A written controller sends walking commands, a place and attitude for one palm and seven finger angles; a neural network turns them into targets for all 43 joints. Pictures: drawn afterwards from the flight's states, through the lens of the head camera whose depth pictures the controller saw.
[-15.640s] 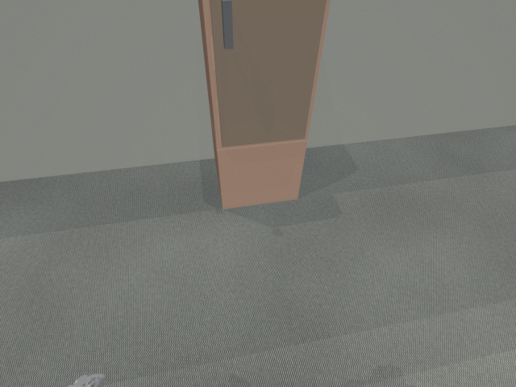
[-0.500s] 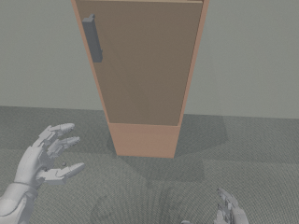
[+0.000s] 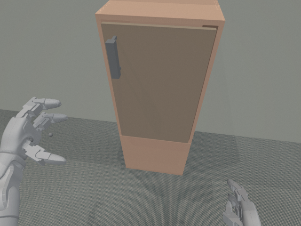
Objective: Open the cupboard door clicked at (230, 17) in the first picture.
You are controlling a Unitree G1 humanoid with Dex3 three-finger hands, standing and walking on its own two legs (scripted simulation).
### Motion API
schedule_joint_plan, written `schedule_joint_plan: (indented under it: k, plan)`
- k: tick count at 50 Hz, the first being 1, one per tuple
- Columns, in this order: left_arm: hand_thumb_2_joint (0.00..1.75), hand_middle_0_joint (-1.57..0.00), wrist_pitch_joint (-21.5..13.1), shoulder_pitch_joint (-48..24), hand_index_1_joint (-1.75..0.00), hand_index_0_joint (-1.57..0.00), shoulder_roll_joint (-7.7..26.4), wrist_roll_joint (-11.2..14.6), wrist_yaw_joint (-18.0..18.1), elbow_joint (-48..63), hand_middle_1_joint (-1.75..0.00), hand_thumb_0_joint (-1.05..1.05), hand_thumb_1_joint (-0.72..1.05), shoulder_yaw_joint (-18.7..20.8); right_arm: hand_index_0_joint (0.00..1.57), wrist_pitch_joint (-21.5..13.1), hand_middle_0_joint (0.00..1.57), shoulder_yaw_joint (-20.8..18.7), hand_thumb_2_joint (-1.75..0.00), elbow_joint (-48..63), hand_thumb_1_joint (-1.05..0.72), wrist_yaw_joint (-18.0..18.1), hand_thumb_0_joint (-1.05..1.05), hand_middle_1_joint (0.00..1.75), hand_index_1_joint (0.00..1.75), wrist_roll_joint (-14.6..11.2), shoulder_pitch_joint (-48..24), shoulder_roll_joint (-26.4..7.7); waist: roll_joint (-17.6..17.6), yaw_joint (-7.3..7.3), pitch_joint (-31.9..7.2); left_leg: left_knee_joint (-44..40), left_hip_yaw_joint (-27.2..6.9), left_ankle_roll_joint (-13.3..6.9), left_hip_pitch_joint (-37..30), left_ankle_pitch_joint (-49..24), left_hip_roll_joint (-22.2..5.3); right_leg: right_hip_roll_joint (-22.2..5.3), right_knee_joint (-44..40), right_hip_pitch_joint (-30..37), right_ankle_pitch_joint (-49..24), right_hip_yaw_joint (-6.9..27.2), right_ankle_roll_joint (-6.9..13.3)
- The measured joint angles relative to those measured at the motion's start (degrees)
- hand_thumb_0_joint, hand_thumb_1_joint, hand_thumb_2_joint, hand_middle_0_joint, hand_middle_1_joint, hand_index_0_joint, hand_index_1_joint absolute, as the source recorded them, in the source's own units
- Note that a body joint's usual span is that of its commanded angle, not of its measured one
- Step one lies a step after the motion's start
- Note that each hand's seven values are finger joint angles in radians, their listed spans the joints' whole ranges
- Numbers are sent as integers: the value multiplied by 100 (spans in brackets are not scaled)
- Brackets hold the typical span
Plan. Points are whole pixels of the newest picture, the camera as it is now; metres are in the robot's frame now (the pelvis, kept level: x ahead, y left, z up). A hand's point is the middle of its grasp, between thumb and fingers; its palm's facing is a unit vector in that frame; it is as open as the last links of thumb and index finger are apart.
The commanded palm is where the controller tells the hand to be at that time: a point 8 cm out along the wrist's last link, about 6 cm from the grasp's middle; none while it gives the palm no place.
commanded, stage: raise the hand with hooked fingers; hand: left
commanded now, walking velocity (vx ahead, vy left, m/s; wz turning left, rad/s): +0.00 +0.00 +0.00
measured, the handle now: (115, 57) +0.60 +0.19 +0.16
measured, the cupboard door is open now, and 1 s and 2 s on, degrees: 0 0 0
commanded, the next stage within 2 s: move the hooked fingers beside the handle in 0.80 s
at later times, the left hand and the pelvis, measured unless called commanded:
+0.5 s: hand (52, 112) +0.31 +0.27 +0.17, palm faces -0.03 -1.00 -0.06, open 14.0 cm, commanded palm +0.27 +0.31 +0.18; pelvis +0.01 -0.01 +0.01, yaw -1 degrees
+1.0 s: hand (48, 114) +0.30 +0.27 +0.18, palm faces +0.02 -1.00 -0.05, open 14.0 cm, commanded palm +0.28 +0.31 +0.18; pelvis +0.00 -0.01 +0.01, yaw +0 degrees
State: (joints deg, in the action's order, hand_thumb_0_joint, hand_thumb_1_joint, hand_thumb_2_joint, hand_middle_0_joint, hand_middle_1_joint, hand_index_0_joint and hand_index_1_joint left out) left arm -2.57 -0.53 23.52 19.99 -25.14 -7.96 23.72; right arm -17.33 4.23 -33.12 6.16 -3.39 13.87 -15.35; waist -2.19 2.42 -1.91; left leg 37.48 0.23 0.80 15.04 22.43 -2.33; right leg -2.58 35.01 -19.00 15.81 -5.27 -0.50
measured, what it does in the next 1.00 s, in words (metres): stands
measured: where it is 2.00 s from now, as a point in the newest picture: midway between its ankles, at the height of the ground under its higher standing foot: outside the picture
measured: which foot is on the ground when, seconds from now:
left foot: down 0.00-1.00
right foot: down 0.00-1.00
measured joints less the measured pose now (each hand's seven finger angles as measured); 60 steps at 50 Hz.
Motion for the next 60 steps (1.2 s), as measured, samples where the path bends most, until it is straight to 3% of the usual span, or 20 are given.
schedule_joint_plan:
  k: [6, 13, 18, 24, 33, 41, 47, 53, 60]
  plan:
    - [32, -30, 467, -305, -118, -30, 109, -111, -229, -191, -118, -1, -47, -8, 21, 180, 20, 60, -90, -27, -90, 11, 1, 30, 30, -3, -42, -13, -73, 63, 86, -257, 2, 2, -171, -110, 12, -1, -210, 154, -78, -7, 2]
    - [31, -30, 469, -822, -120, -30, 291, -98, -273, -408, -120, -1, -50, 299, 21, 292, 21, 114, -90, -139, -90, 42, 2, 30, 30, -5, 39, 24, -34, 52, 132, -535, -6, 36, -395, -220, -13, 37, -451, 366, -160, -26, 35]
    - [30, -30, 716, -1288, -120, -30, 541, -116, -423, -809, -120, -1, -50, 367, 21, 379, 20, 103, -90, -164, -90, 38, 2, 30, 30, -50, 77, -44, -68, 20, 128, -690, 2, 38, -473, -301, -2, 33, -570, 427, -220, -23, 39]
    - [30, -30, 971, -1153, -120, -30, 545, -83, -599, -935, -120, -1, -50, 307, 21, 493, 20, 29, -90, -63, -90, -59, 2, 30, 30, -67, 69, -146, -100, -52, 111, -763, 87, 24, -428, -353, 21, 18, -559, 308, -255, 64, 27]
    - [30, -30, 618, -931, -120, -30, 230, -153, -283, -502, -120, -1, -50, 394, 21, 432, 20, 1, -90, -44, -90, -21, 2, 30, 30, -24, 130, -77, 19, 28, 162, -829, 92, 45, -574, -377, -13, 57, -644, 461, -292, 66, 51]
    - [30, -30, 862, -1097, -120, -30, 387, -211, -371, -730, -120, -1, -50, 255, 21, 442, 20, 62, -90, -53, -90, 47, 2, 30, 30, -47, 17, -53, -59, 34, 185, -886, 66, 33, -585, -447, 14, 33, -717, 492, -359, 43, 42]
    - [30, -30, 757, -1054, -120, -30, 362, -130, -428, -777, -120, -1, -50, 281, 21, 433, 20, 95, -90, -56, -90, 20, 2, 30, 30, -37, 24, -21, -54, 31, 142, -896, 73, 34, -578, -456, 17, 30, -708, 474, -360, 52, 42]
    - [30, -30, 714, -1631, -120, -30, 379, -311, -280, -1378, -120, -1, -50, 97, 21, 410, 20, 111, -90, -148, -90, 114, 2, 30, 30, -64, 28, -50, -29, 48, 250, -832, -3, 43, -471, -472, 24, 18, -700, 426, -376, -19, 51]
    - [30, -30, 458, -2285, -120, -30, 428, -444, -267, -1953, -120, -1, -50, -21, 21, 395, 20, 111, -90, -244, -90, 151, 2, 30, 30, -16, 44, -71, 7, -118, 256, -858, 20, 43, -347, -499, 26, 20, -704, 278, -403, 6, 59]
